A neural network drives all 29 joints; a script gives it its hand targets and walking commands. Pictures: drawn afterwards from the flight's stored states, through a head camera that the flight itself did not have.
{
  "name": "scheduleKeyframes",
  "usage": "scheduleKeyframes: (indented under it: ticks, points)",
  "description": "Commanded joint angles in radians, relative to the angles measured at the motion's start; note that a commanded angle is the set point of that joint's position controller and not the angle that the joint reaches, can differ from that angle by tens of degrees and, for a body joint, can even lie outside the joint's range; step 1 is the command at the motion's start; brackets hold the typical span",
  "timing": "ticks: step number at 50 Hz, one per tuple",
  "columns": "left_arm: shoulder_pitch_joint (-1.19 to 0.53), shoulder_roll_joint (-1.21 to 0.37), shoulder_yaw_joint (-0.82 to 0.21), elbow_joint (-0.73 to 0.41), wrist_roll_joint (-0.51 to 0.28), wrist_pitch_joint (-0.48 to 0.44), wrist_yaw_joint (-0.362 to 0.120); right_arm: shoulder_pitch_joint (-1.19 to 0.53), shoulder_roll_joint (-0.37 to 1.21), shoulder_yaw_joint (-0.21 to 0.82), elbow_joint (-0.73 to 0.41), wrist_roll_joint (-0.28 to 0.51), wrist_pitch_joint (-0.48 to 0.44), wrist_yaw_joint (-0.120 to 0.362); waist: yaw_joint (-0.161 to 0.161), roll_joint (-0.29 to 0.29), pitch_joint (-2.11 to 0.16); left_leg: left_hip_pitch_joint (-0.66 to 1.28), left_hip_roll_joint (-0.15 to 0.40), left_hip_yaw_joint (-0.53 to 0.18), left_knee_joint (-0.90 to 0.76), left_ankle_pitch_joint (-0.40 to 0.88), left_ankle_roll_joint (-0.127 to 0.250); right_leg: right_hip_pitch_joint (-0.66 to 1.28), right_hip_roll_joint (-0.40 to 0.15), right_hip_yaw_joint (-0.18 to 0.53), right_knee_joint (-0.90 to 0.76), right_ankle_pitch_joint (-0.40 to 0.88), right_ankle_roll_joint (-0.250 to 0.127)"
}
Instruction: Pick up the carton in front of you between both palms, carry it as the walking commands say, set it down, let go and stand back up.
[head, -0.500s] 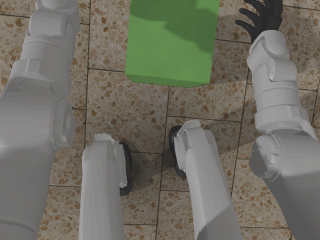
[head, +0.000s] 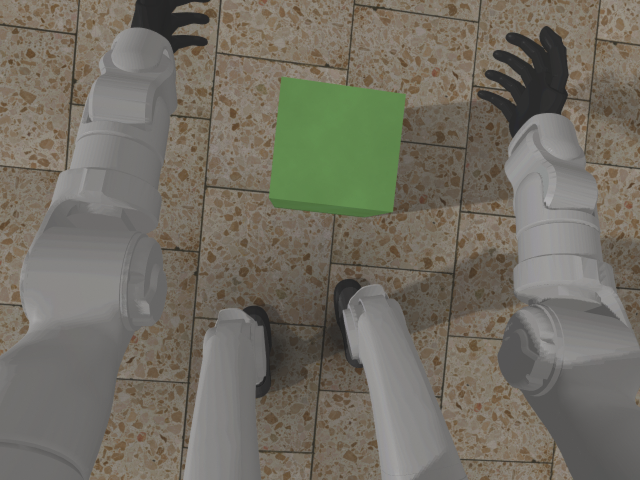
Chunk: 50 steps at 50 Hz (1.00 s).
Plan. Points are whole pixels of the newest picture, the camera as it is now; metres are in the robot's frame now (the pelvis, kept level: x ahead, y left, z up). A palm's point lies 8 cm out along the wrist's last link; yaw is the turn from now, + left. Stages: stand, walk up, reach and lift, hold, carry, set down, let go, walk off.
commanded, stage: set down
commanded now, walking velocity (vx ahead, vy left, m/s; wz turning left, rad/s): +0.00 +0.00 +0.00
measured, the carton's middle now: (330, 159) +0.50 -0.10 -0.46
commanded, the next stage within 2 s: let go in 0.08 s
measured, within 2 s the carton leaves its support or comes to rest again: neither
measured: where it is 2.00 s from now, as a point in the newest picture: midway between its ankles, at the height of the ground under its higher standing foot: (306, 352)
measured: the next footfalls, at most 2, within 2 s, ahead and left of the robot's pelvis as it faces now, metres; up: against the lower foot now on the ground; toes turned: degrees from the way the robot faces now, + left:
none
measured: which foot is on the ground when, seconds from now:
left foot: down 0.00-1.00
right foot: down 0.00-1.00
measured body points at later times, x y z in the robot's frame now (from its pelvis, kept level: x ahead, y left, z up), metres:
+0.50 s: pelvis +0.05 -0.02 +0.13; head +0.28 -0.02 +0.51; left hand +0.45 +0.15 +0.01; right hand +0.39 -0.27 +0.02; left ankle +0.07 +0.11 -0.55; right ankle +0.10 -0.12 -0.55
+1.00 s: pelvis +0.10 +0.00 +0.19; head +0.17 +0.01 +0.63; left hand +0.32 +0.22 +0.10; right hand +0.27 -0.24 +0.11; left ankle +0.07 +0.11 -0.55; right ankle +0.10 -0.12 -0.55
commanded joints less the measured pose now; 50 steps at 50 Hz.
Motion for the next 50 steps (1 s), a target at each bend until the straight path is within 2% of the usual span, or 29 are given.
scheduleKeyframes:
  ticks: [1, 4, 9, 15, 18, 21, 24, 27, 34, 38, 45, 50]
  points:
    - [-0.267, 0.079, 0.021, -0.104, 0.014, -0.026, -0.009, -0.166, -0.127, -0.023, -0.112, -0.018, -0.027, 0.010, -0.063, 0.112, -1.023, 0.631, -0.045, 0.036, -0.190, 0.291, -0.019, 0.616, 0.040, -0.111, -0.162, 0.421, 0.036]
    - [-0.239, 0.061, 0.036, -0.080, 0.031, -0.033, -0.018, -0.140, -0.105, -0.036, -0.092, -0.040, -0.035, 0.022, -0.061, 0.106, -0.970, 0.650, -0.041, 0.030, -0.251, 0.289, -0.021, 0.638, 0.035, -0.108, -0.221, 0.414, 0.036]
    - [-0.103, 0.006, 0.085, -0.108, 0.087, -0.048, 0.001, -0.030, -0.088, -0.033, -0.110, -0.092, -0.055, 0.062, -0.031, 0.095, -1.009, 0.765, -0.039, 0.027, -0.345, 0.373, -0.030, 0.747, 0.036, -0.104, -0.300, 0.465, 0.033]
    - [0.211, -0.133, 0.118, -0.308, 0.131, -0.062, 0.084, 0.221, -0.111, 0.021, -0.202, -0.160, -0.076, 0.138, -0.011, 0.066, -1.045, 0.946, -0.039, 0.018, -0.457, 0.493, -0.049, 0.939, 0.044, -0.091, -0.390, 0.539, 0.004]
    - [0.347, -0.174, 0.112, -0.432, 0.131, -0.077, 0.115, 0.334, -0.133, 0.068, -0.252, -0.163, -0.083, 0.168, -0.006, 0.029, -0.951, 0.954, -0.039, 0.023, -0.536, 0.436, -0.051, 1.066, 0.040, -0.072, -0.450, 0.524, -0.007]
    - [0.458, -0.189, 0.096, -0.508, 0.118, -0.099, 0.124, 0.439, -0.134, 0.119, -0.275, -0.145, -0.096, 0.186, 0.006, 0.001, -0.818, 0.944, -0.038, 0.030, -0.610, 0.345, -0.047, 1.168, 0.031, -0.049, -0.511, 0.481, -0.012]
    - [0.590, -0.191, 0.075, -0.526, 0.100, -0.124, 0.115, 0.560, -0.120, 0.169, -0.275, -0.122, -0.114, 0.198, 0.024, -0.017, -0.704, 0.951, -0.034, 0.039, -0.664, 0.283, -0.041, 1.257, 0.019, -0.025, -0.566, 0.458, -0.012]
    - [0.726, -0.184, 0.061, -0.508, 0.086, -0.154, 0.096, 0.680, -0.106, 0.210, -0.273, -0.102, -0.136, 0.200, 0.040, -0.043, -0.624, 0.956, -0.030, 0.043, -0.704, 0.265, -0.032, 1.366, 0.006, 0.003, -0.610, 0.486, -0.007]
    - [1.018, -0.151, 0.038, -0.482, 0.068, -0.219, 0.055, 0.954, -0.085, 0.285, -0.330, -0.065, -0.187, 0.168, 0.068, -0.098, -0.505, 1.030, -0.029, 0.040, -0.795, 0.302, -0.014, 1.616, -0.009, 0.056, -0.687, 0.661, 0.008]
    - [1.155, -0.133, 0.019, -0.502, 0.054, -0.247, 0.037, 1.092, -0.088, 0.316, -0.388, -0.051, -0.206, 0.149, 0.083, -0.103, -0.416, 1.160, -0.024, 0.034, -0.862, 0.336, -0.008, 1.679, -0.007, 0.058, -0.750, 0.698, 0.015]
    - [1.328, -0.114, -0.020, -0.554, 0.027, -0.259, 0.008, 1.200, -0.101, 0.345, -0.419, -0.045, -0.202, 0.143, 0.132, -0.026, -0.191, 1.458, 0.009, 0.011, -0.978, 0.381, -0.008, 1.644, 0.014, 0.011, -0.885, 0.485, 0.005]
    - [1.428, -0.109, -0.046, -0.591, 0.011, -0.235, -0.023, 1.228, -0.115, 0.333, -0.402, -0.063, -0.178, 0.143, 0.153, 0.009, -0.076, 1.570, 0.024, 0.006, -1.036, 0.421, -0.019, 1.671, 0.030, -0.008, -0.935, 0.405, -0.005]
